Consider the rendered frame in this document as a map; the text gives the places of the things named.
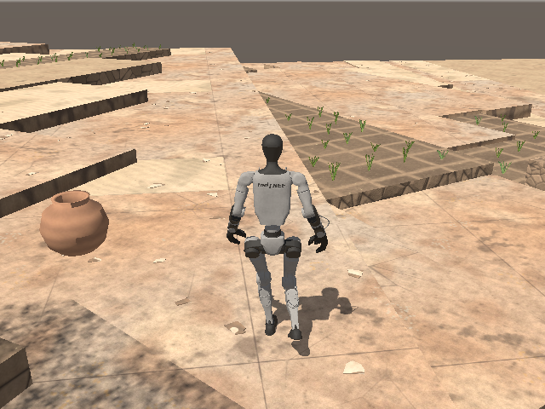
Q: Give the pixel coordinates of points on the robot head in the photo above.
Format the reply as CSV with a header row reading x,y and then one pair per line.
x,y
272,146

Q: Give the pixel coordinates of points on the robot left forearm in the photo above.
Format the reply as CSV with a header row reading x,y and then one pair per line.
x,y
233,222

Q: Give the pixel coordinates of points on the humanoid robot torso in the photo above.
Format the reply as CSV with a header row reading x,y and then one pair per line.
x,y
272,205

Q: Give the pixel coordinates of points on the right robot hand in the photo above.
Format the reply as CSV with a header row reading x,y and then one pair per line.
x,y
317,240

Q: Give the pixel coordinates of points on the robot right upper arm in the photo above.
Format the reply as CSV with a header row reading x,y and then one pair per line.
x,y
303,191

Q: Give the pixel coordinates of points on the robot right forearm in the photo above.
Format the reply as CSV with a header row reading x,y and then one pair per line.
x,y
316,224

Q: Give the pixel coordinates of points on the robot left upper arm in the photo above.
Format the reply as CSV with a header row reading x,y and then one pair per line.
x,y
244,180

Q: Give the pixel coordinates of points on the left robot hand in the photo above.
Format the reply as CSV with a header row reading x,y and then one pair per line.
x,y
232,239

